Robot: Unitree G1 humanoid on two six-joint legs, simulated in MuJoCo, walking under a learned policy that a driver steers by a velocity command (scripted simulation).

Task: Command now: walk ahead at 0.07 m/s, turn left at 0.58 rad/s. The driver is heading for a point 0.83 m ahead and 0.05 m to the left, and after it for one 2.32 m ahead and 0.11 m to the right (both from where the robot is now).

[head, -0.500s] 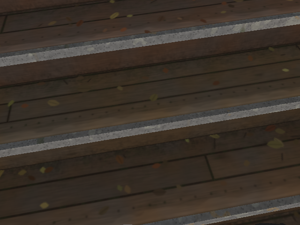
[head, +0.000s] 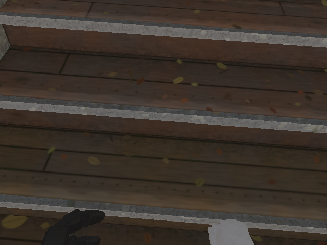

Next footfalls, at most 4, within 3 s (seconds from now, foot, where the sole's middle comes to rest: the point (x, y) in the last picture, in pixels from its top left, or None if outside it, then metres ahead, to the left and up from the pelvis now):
0.32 right None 0.29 -0.17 -0.61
0.90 left None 0.26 0.10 -0.61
1.50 right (164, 184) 0.62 -0.01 -0.46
2.00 left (99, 85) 0.96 0.23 -0.30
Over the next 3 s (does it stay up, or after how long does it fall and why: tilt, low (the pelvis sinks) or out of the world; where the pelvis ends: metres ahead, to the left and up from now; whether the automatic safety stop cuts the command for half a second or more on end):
stays up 1.25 -0.03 0.62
